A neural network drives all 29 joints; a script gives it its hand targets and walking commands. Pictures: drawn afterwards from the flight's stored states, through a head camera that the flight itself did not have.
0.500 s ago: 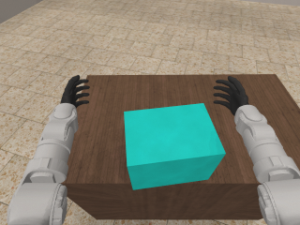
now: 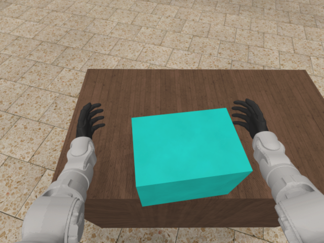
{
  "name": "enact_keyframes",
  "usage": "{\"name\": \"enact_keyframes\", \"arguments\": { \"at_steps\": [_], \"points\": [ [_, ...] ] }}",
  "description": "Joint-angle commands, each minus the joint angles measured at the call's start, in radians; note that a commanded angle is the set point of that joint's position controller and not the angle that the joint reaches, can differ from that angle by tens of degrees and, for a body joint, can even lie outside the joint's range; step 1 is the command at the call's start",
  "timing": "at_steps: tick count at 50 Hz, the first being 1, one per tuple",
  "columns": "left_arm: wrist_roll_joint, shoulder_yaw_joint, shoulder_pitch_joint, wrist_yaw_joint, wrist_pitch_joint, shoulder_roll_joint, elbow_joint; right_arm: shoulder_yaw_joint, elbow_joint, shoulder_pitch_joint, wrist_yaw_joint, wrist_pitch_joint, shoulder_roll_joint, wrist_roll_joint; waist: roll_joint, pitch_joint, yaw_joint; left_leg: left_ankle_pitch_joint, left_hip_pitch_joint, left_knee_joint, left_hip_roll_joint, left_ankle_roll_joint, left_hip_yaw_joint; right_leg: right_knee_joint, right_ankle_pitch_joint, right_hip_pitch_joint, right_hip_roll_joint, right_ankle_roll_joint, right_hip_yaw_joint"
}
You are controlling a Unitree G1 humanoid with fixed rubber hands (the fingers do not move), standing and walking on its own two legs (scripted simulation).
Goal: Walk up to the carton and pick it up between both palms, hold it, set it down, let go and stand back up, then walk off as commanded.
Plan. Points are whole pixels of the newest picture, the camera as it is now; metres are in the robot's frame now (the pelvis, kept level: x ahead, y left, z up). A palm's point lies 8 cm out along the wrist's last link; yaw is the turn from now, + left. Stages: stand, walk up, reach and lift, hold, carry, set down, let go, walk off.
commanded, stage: reach and lift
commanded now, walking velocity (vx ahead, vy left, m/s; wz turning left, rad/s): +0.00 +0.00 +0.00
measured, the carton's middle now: (182, 158) +0.35 -0.04 -0.02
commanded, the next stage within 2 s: none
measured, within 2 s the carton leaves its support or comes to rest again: neither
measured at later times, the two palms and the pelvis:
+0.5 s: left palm (101, 137) +0.39 +0.18 +0.01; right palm (244, 126) +0.42 -0.20 +0.03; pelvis +0.01 +0.00 +0.00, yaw +0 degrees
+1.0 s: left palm (107, 133) +0.39 +0.16 +0.02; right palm (240, 132) +0.40 -0.19 +0.02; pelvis +0.00 +0.00 +0.00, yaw +0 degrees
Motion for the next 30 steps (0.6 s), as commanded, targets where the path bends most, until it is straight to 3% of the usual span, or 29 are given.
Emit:
{"name": "enact_keyframes", "arguments": {
  "at_steps": [1, 6, 15, 23, 30],
  "points": [
    [-0.044, -0.094, -0.330, 0.001, -0.042, 0.116, -0.099, -0.006, -0.057, -0.384, 0.010, -0.090, -0.069, 0.044, 0.095, -0.714, 0.134, 0.687, 0.421, 0.165, -0.016, -0.084, -0.012, -0.005, 0.336, -0.064, 0.092, -0.024, -0.046],
    [0.006, -0.053, -0.231, -0.012, -0.049, 0.097, -0.174, 0.006, -0.061, -0.312, -0.004, -0.122, -0.039, 0.028, 0.096, -0.723, 0.133, 0.829, 0.440, 0.166, -0.023, -0.091, -0.010, -0.011, 0.499, 0.019, 0.090, -0.020, -0.031],
    [0.059, 0.008, -0.211, -0.040, -0.085, 0.040, -0.189, 0.007, -0.070, -0.309, -0.040, -0.138, 0.080, -0.047, 0.042, -0.680, 0.114, 0.760, 0.317, 0.131, -0.043, -0.077, 0.011, 0.015, 0.684, 0.175, 0.064, 0.021, 0.003],
    [0.130, 0.087, -0.238, -0.015, -0.113, 0.014, -0.163, -0.062, -0.060, -0.350, -0.074, -0.147, 0.153, -0.133, 0.008, -0.643, 0.113, 0.642, 0.229, 0.106, -0.046, -0.064, 0.018, 0.018, 0.638, 0.232, 0.057, 0.034, 0.017],
    [0.147, 0.096, -0.311, 0.036, -0.107, -0.013, -0.170, -0.096, -0.052, -0.428, -0.076, -0.132, 0.151, -0.145, 0.019, -0.629, 0.128, 0.576, 0.232, 0.106, -0.035, -0.066, 0.015, 0.003, 0.460, 0.160, 0.069, 0.012, 0.007]
  ]
}}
